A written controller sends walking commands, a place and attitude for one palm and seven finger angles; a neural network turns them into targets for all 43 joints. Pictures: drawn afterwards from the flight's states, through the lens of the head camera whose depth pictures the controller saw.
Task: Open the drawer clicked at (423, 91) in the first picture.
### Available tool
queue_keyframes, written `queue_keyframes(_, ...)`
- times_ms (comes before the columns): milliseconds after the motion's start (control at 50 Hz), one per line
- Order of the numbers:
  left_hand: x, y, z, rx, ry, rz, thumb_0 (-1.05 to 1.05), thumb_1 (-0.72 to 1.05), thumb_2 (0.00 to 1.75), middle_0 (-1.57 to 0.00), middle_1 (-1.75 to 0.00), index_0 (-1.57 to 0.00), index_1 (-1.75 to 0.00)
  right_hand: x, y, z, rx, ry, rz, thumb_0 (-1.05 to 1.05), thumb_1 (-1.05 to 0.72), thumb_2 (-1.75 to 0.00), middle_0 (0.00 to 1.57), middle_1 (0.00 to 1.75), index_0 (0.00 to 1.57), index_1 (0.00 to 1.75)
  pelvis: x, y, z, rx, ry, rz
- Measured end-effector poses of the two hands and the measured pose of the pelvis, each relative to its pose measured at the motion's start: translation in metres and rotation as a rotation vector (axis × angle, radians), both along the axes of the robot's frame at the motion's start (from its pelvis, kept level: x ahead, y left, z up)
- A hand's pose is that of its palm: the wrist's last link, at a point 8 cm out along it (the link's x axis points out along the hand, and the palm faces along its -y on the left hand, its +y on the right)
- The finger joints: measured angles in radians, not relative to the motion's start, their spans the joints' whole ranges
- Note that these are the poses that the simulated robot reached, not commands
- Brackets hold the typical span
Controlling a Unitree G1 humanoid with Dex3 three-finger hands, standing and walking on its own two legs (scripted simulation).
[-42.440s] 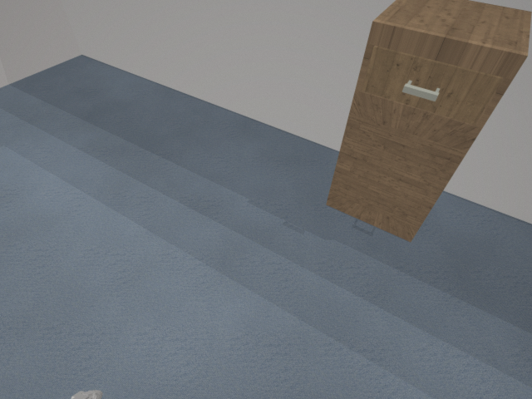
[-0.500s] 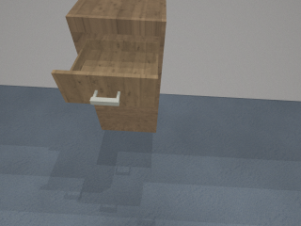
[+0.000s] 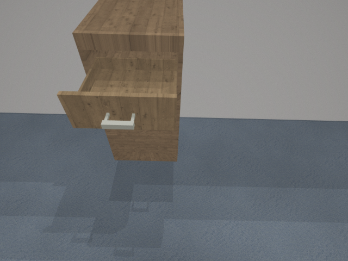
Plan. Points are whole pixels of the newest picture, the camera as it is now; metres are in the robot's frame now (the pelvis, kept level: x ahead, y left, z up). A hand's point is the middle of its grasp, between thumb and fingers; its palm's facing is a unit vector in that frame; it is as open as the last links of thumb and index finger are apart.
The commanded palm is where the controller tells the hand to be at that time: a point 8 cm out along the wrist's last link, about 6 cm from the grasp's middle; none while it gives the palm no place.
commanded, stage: let the arm hang, fingers relaxed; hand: left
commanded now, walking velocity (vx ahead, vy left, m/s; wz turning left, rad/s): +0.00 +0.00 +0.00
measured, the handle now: (119, 120) +0.55 +0.21 -0.04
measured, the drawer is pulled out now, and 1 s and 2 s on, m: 0.29 0.29 0.29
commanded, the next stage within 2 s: look to check the result in 0.06 s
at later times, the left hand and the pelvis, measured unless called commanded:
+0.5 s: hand out of the picture +0.00 +0.17 -0.17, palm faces +0.03 -0.98 -0.20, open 7.3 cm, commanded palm none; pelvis +0.00 -0.01 +0.00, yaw +0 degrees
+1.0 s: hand out of the picture +0.03 +0.17 -0.17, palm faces +0.02 -0.97 -0.22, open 7.3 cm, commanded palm none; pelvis +0.01 -0.02 +0.00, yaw +0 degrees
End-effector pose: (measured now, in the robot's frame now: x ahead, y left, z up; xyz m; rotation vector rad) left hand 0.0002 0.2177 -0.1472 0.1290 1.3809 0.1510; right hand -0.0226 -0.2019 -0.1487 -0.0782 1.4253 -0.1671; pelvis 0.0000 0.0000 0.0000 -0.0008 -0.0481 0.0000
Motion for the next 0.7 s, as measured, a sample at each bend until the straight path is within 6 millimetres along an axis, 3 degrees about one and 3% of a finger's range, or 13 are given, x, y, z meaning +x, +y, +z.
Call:
queue_keyframes(360,-0.015,0.001,0.002,0.014,0.054,0.012,0.0,0.91,0.9,-0.2,-0.3,-0.2,-0.3,0.006,-0.015,0.002,-0.025,0.008,0.007,0.01,-0.91,-0.9,0.2,0.3,0.2,0.3,0.003,-0.004,0.001,0.001,0.002,-0.002)
queue_keyframes(700,0.006,-0.002,0.005,0.026,0.012,-0.003,0.0,0.91,0.9,-0.2,-0.3,-0.2,-0.3,0.025,-0.026,0.002,-0.029,-0.03,0.016,0.01,-0.91,-0.9,0.2,0.3,0.2,0.3,0.006,-0.011,0.002,0.003,0.002,-0.005)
